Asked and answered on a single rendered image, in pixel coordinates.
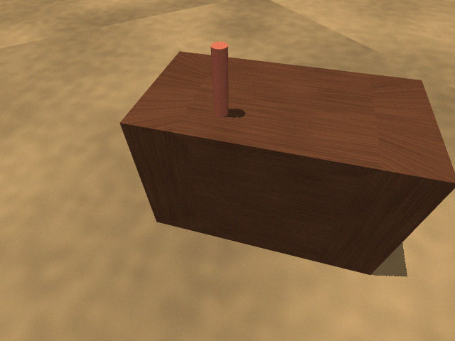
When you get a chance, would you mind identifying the can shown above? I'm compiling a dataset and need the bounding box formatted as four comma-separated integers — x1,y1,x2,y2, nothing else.
211,42,228,117

